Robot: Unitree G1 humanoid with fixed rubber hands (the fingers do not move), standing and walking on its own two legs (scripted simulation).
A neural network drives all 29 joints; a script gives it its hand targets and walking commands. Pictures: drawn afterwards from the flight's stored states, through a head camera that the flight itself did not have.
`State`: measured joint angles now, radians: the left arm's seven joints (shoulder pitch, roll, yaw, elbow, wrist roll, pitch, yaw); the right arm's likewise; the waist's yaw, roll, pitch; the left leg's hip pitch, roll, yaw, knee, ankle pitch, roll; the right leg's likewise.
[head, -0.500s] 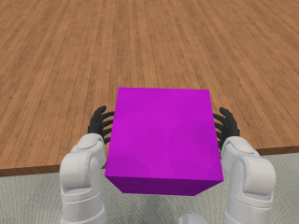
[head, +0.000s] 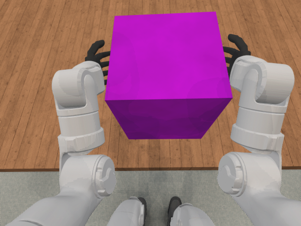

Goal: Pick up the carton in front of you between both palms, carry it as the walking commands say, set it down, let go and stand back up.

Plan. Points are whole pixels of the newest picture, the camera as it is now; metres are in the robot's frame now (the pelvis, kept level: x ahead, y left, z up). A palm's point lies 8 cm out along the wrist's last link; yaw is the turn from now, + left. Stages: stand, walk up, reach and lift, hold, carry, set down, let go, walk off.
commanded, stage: carry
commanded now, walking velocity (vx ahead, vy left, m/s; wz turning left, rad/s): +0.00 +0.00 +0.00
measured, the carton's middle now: (164, 86) +0.43 +0.01 +0.06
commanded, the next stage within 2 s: none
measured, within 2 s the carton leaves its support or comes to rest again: neither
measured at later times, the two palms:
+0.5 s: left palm (103, 44) +0.50 +0.15 +0.13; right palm (232, 48) +0.49 -0.15 +0.13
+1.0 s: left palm (89, 58) +0.46 +0.19 +0.12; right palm (218, 55) +0.47 -0.11 +0.12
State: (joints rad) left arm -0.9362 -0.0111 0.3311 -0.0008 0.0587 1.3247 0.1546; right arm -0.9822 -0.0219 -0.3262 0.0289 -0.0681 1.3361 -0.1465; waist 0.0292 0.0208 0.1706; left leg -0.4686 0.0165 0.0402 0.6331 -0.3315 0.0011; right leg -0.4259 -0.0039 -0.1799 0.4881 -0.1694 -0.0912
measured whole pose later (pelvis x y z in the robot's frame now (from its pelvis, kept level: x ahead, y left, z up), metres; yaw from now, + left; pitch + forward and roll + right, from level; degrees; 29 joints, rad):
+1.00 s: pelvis +0.12 +0.02 +0.00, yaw +1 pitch +3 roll -1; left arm -0.64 -0.01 0.19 0.13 0.06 1.22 0.12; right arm -0.64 0.02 -0.21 0.13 -0.08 1.21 -0.12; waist 0.01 0.00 -0.05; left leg -0.22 0.01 0.10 0.56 -0.38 0.03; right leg -0.33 -0.03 -0.14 0.56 -0.28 -0.03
